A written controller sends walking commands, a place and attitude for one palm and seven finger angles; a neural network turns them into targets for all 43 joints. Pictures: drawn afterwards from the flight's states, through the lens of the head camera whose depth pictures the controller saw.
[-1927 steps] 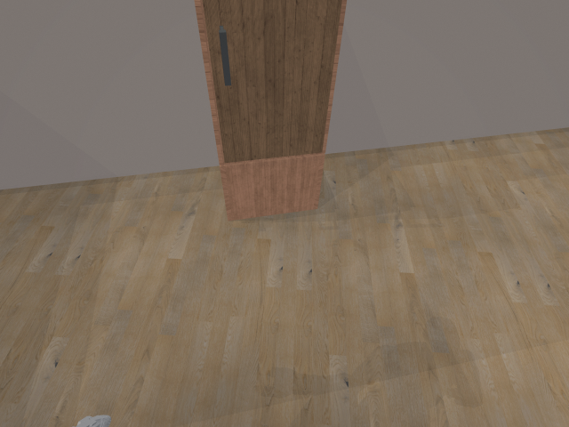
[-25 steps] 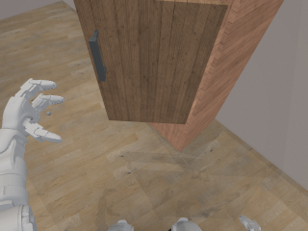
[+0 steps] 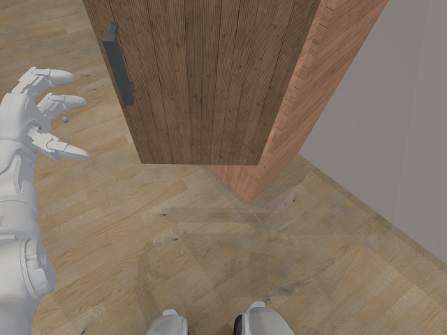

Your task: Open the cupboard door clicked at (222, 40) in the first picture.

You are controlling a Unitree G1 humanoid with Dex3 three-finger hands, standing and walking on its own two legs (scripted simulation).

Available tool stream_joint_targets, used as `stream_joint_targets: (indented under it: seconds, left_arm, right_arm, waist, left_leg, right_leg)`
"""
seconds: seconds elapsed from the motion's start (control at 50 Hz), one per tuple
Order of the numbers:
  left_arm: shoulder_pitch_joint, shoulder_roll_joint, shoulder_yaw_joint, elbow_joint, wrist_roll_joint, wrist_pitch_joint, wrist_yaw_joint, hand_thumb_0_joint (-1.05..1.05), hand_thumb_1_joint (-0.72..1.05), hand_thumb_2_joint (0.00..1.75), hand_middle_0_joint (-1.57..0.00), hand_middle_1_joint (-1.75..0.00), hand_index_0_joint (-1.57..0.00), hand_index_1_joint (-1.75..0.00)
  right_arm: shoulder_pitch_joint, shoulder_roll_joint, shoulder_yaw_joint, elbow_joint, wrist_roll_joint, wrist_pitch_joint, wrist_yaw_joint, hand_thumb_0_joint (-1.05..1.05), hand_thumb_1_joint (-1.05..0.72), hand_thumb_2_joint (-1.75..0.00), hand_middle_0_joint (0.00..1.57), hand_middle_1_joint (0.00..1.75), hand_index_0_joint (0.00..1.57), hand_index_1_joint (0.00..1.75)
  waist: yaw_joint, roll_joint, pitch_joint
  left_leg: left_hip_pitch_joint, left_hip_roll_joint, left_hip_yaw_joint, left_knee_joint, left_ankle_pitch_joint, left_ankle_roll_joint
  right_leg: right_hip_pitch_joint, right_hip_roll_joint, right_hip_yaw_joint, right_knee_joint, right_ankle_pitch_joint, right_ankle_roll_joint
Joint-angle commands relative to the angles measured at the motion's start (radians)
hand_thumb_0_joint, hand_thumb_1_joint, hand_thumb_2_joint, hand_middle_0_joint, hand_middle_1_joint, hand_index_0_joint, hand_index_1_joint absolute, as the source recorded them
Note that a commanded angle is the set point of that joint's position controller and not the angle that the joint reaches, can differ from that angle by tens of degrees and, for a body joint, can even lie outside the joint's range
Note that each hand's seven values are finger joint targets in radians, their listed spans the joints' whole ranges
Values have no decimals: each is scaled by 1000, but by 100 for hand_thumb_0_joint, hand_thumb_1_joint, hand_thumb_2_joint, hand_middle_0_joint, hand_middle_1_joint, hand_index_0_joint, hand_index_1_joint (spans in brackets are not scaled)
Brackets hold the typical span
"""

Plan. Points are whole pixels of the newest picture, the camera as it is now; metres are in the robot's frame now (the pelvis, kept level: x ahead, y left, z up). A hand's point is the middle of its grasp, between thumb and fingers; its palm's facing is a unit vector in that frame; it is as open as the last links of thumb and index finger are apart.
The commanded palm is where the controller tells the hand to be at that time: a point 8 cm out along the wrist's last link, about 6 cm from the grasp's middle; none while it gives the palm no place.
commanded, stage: move the hooked fingers beside the handle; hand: left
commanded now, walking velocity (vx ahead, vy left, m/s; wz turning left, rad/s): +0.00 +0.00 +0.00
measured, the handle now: (122, 67) +0.60 +0.19 +0.07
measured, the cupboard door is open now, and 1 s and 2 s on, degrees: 45 45 44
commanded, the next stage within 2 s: slide the fingers in behind the handle in 1.30 s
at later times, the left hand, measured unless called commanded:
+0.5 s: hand (87, 81) +0.55 +0.24 +0.08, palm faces -0.03 -1.00 +0.00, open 13.9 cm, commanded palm +0.54 +0.28 +0.08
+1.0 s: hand (87, 84) +0.55 +0.24 +0.08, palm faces -0.03 -1.00 -0.01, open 13.9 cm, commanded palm +0.53 +0.27 +0.07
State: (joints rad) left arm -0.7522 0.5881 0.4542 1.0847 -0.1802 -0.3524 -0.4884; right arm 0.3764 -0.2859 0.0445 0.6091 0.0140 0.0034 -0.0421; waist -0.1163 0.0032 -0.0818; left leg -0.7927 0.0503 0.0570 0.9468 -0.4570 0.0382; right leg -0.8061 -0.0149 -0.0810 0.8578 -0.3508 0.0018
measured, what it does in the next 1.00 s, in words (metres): stands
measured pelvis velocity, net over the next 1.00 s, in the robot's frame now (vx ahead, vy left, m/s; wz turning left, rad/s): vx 0.02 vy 0.01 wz -0.02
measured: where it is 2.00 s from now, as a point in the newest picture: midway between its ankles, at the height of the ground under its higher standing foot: outside the picture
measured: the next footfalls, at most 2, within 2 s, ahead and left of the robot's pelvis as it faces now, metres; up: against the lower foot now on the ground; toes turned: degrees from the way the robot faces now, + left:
none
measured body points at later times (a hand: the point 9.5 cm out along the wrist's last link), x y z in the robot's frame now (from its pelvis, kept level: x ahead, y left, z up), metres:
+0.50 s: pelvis +0.00 +0.00 -0.01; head +0.17 +0.03 +0.40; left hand +0.54 +0.29 +0.09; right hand -0.03 -0.26 -0.10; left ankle +0.00 +0.09 -0.69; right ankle +0.03 -0.13 -0.69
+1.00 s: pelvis +0.02 +0.01 -0.01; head +0.17 +0.04 +0.42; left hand +0.54 +0.29 +0.08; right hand +0.00 -0.26 -0.10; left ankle +0.00 +0.09 -0.69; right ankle +0.03 -0.13 -0.69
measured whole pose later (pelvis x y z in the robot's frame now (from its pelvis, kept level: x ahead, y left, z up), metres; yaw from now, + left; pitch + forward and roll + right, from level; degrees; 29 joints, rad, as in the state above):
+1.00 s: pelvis +0.02 +0.01 -0.01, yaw -1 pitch +24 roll -5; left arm -0.97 0.69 0.47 1.20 -0.08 -0.31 -0.42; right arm 0.43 -0.28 0.06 0.58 -0.02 0.12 0.00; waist -0.20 0.02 -0.09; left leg -0.90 0.07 0.04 0.99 -0.50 0.04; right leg -0.89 0.01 -0.09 0.85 -0.37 0.01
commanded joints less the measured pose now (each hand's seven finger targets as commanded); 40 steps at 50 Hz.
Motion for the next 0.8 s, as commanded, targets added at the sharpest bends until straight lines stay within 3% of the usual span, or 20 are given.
stream_joint_targets:
  seconds: [0.0, 0.04, 0.08, 0.12, 0.24, 0.3, 0.34, 0.36, 0.38, 0.42, 0.44, 0.46, 0.5, 0.56, 0.6, 0.64, 0.66, 0.72, 0.76, 0.78]
  left_arm:
    - [-436, 304, 50, -148, -8, -58, 16, 0, -50, 30, -30, -120, -30, -120]
    - [-495, 326, 44, -113, 2, -55, 22, 0, -50, 30, -30, -120, -30, -120]
    - [-548, 367, 54, -112, 25, -60, 29, 0, -50, 30, -30, -120, -30, -120]
    - [-581, 352, 37, -120, 35, -70, 34, 0, -50, 30, -30, -120, -30, -120]
    - [-630, 418, 61, -24, 52, -43, 35, 0, -50, 30, -30, -120, -30, -120]
    - [-687, 415, 39, -27, 75, -34, 42, 0, -50, 30, -30, -120, -30, -120]
    - [-702, 410, 40, 12, 68, -27, 48, 0, -50, 30, -30, -120, -30, -120]
    - [-737, 456, 59, -6, 80, -28, 53, 0, -50, 30, -30, -120, -30, -120]
    - [-758, 444, 45, -3, 89, -25, 57, 0, -50, 30, -30, -120, -30, -120]
    - [-773, 462, 56, 7, 101, -20, 69, 0, -50, 30, -30, -120, -30, -120]
    - [-773, 505, 87, -7, 102, -26, 72, 0, -50, 30, -30, -120, -30, -120]
    - [-771, 508, 79, -10, 116, -24, 72, 0, -50, 30, -30, -120, -30, -120]
    - [-763, 482, 63, 22, 120, -11, 71, 0, -50, 30, -30, -120, -30, -120]
    - [-649, 528, 115, -5, 117, -5, 61, 0, -50, 30, -30, -120, -30, -120]
    - [-651, 487, 91, -27, 106, 0, 55, 0, -50, 30, -30, -120, -30, -120]
    - [-627, 507, 117, -40, 96, -3, 54, 0, -50, 30, -30, -120, -30, -120]
    - [-650, 523, 126, -86, 94, -11, 54, 0, -50, 30, -30, -120, -30, -120]
    - [-630, 470, 105, -101, 83, -20, 59, 0, -50, 30, -30, -120, -30, -120]
    - [-648, 442, 90, -140, 77, -31, 59, 0, -50, 30, -30, -120, -30, -120]
    - [-635, 429, 88, -126, 73, -29, 62, 0, -50, 30, -30, -120, -30, -120]
  right_arm:
    - [142, -190, -68, -55, -4, -4, -12, 0, -90, -90, 20, 30, 20, 30]
    - [148, -193, -61, -54, -5, 2, -15, 0, -90, -90, 20, 30, 20, 30]
    - [159, -197, -60, -52, -7, 7, -16, 0, -90, -90, 20, 30, 20, 30]
    - [167, -194, -60, -47, -12, 8, -11, 0, -90, -90, 20, 30, 20, 30]
    - [208, -207, -49, -46, -20, 32, -10, 0, -90, -90, 20, 30, 20, 30]
    - [225, -207, -47, -41, -25, 45, -5, 0, -90, -90, 20, 30, 20, 30]
    - [238, -210, -45, -43, -25, 51, -5, 0, -90, -90, 20, 30, 20, 30]
    - [244, -215, -43, -41, -27, 56, -6, 0, -90, -90, 20, 30, 20, 30]
    - [248, -213, -43, -41, -29, 59, -3, 0, -90, -90, 20, 30, 20, 30]
    - [265, -214, -43, -36, -34, 63, 1, 0, -90, -90, 20, 30, 20, 30]
    - [275, -218, -42, -43, -37, 65, 1, 0, -90, -90, 20, 30, 20, 30]
    - [280, -217, -42, -42, -37, 72, 4, 0, -90, -90, 20, 30, 20, 30]
    - [287, -213, -41, -38, -39, 78, 9, 0, -90, -90, 20, 30, 20, 30]
    - [298, -218, -46, -59, -42, 89, 14, 0, -90, -90, 20, 30, 20, 30]
    - [294, -212, -47, -65, -40, 100, 20, 0, -90, -90, 20, 30, 20, 30]
    - [299, -215, -53, -73, -38, 104, 19, 0, -90, -90, 20, 30, 20, 30]
    - [298, -216, -54, -72, -39, 106, 20, 0, -90, -90, 20, 30, 20, 30]
    - [296, -206, -58, -67, -38, 109, 26, 0, -90, -90, 20, 30, 20, 30]
    - [298, -203, -62, -56, -38, 113, 28, 0, -90, -90, 20, 30, 20, 30]
    - [298, -203, -63, -51, -38, 113, 29, 0, -90, -90, 20, 30, 20, 30]
  waist:
    - [-20, 112, -411]
    - [-39, 89, -375]
    - [-45, 134, -413]
    - [-53, 179, -451]
    - [-79, 145, -455]
    - [-92, 214, -468]
    - [-114, 153, -452]
    - [-110, 185, -473]
    - [-116, 221, -494]
    - [-125, 213, -499]
    - [-114, 224, -523]
    - [-115, 250, -551]
    - [-124, 242, -527]
    - [-82, 239, -578]
    - [-92, 230, -544]
    - [-87, 196, -542]
    - [-82, 229, -569]
    - [-85, 224, -550]
    - [-85, 279, -568]
    - [-89, 254, -557]
  left_leg:
    - [261, -15, -96, -113, 415, -20]
    - [203, -19, -93, -109, 369, -12]
    - [210, -20, -95, -102, 355, -14]
    - [247, -18, -101, -90, 374, -16]
    - [198, -13, -108, -64, 413, -12]
    - [234, -7, -117, -55, 443, -19]
    - [211, -5, -120, -46, 440, -12]
    - [213, -4, -121, -45, 443, -15]
    - [223, -6, -119, -39, 440, -15]
    - [225, -2, -124, -31, 456, -14]
    - [237, -2, -127, -26, 495, -17]
    - [262, 1, -127, -24, 529, -20]
    - [244, 2, -124, -16, 524, -18]
    - [261, 6, -124, -23, 606, -24]
    - [254, 7, -116, -28, 592, -20]
    - [241, 6, -115, -31, 590, -14]
    - [269, 8, -116, -34, 609, -19]
    - [287, 6, -112, -37, 612, -18]
    - [361, 12, -122, -33, 684, -27]
    - [363, 13, -124, -32, 684, -27]
  right_leg:
    - [157, 50, 41, -55, 243, -22]
    - [163, 51, 47, -54, 233, -23]
    - [152, 49, 53, -50, 218, -21]
    - [124, 51, 51, -44, 212, -23]
    - [123, 57, 46, -27, 252, -22]
    - [71, 59, 41, -25, 242, -22]
    - [64, 64, 37, -24, 248, -20]
    - [67, 63, 41, -22, 247, -19]
    - [53, 63, 43, -20, 241, -19]
    - [47, 64, 38, -19, 249, -18]
    - [63, 67, 36, -8, 278, -23]
    - [57, 68, 37, -9, 291, -22]
    - [48, 70, 35, -11, 295, -20]
    - [100, 73, 31, -2, 348, -24]
    - [95, 76, 29, -12, 353, -20]
    - [121, 81, 29, -12, 371, -25]
    - [123, 80, 31, -15, 373, -22]
    - [118, 84, 30, -27, 372, -20]
    - [82, 85, 25, -28, 374, -22]
    - [77, 87, 23, -32, 372, -21]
